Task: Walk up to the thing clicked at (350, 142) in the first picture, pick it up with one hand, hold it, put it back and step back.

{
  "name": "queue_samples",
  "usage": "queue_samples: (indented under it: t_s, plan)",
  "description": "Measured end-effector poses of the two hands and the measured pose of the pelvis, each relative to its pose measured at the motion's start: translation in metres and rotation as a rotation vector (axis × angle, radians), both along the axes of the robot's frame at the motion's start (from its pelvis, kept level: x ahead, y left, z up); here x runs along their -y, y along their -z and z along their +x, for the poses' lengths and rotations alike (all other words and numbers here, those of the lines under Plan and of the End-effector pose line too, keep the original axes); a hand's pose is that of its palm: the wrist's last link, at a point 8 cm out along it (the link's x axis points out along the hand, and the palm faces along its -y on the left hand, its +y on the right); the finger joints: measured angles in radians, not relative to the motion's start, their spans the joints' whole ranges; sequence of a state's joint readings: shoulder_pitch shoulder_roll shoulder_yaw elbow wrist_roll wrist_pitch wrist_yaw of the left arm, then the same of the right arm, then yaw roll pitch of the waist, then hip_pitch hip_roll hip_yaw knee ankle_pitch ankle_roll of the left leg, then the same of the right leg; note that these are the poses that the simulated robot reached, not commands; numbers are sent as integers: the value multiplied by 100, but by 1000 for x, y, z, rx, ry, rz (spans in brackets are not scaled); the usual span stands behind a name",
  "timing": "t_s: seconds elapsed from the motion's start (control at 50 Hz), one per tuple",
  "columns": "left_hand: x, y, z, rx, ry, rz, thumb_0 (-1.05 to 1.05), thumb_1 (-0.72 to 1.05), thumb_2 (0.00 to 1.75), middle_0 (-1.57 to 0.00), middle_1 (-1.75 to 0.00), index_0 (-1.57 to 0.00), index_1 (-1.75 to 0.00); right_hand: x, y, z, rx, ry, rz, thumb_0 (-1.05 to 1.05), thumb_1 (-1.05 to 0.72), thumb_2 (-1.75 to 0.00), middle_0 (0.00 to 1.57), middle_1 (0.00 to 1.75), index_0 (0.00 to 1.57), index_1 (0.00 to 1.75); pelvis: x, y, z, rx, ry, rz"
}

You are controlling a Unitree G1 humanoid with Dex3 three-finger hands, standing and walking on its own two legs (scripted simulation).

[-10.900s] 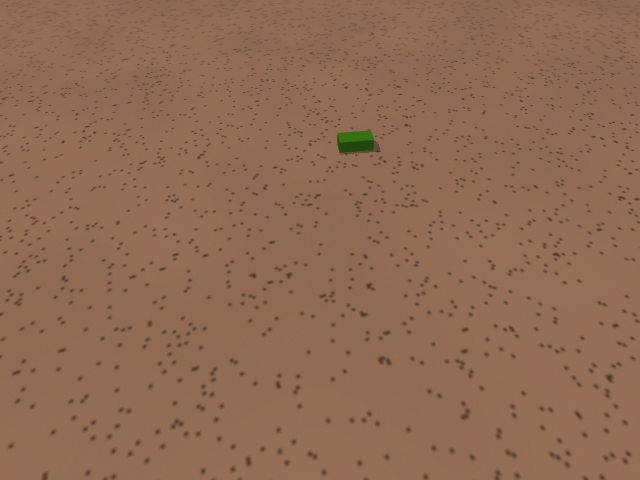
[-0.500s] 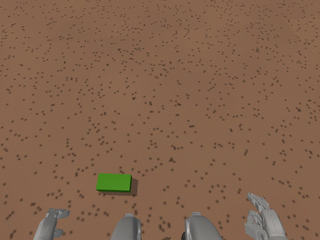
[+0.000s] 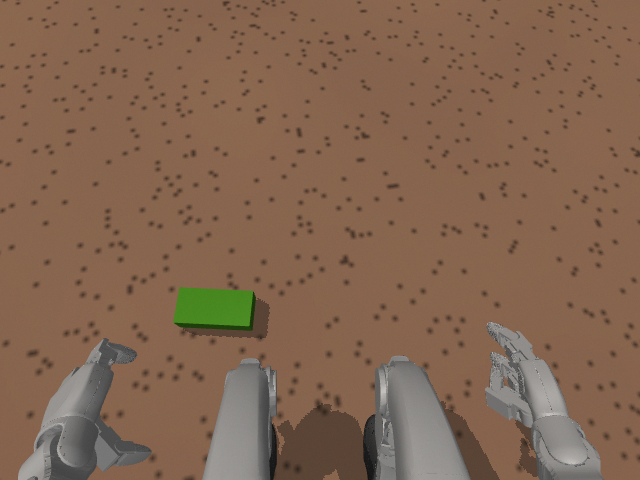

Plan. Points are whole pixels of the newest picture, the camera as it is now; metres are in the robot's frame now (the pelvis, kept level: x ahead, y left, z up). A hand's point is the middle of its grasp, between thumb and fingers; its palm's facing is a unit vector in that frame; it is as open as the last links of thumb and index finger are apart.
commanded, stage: rise first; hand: left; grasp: from above
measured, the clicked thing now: (216, 309) +0.43 +0.25 -0.53
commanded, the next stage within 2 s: approach in 1.66 s
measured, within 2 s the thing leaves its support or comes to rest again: neither
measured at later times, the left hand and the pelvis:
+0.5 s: hand (157, 350) +0.30 +0.30 -0.31, palm faces -0.49 -0.26 -0.83, open 14.3 cm; pelvis -0.06 +0.00 -0.16, yaw -3 degrees
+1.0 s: hand (170, 329) +0.35 +0.30 -0.37, palm faces -0.47 -0.07 -0.88, open 14.2 cm; pelvis -0.05 +0.01 -0.21, yaw -5 degrees
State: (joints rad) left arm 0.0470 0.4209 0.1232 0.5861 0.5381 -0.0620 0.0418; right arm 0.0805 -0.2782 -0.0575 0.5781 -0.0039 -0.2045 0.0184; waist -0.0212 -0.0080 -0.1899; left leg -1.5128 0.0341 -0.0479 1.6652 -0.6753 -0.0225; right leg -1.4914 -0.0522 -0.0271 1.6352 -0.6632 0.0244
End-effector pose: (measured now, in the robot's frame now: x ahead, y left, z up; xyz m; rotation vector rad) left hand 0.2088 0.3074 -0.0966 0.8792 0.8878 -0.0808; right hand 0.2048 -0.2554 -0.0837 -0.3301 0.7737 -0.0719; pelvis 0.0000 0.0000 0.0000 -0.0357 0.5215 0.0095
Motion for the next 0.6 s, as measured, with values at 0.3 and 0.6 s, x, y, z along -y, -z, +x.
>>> queue_samples:
  t_s: [0.3,0.6]
  plan:
    - [0,111,79,137,282,219,0,-58,104,-9,-102,-7,-104,17,163,-92,-277,64,7,1,-91,-91,21,30,20,30,4,122,-44,-68,23,-13]
    - [-3,173,114,176,508,284,0,-58,107,-9,-100,-6,-102,22,202,-174,-471,134,-54,1,-90,-91,21,30,20,30,-5,179,-58,-44,37,-56]
